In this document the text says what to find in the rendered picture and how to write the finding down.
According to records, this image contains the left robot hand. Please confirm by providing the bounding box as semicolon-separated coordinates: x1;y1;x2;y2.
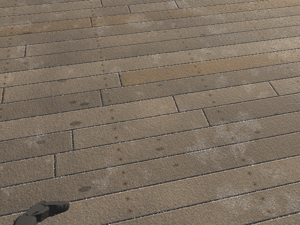
13;200;69;225

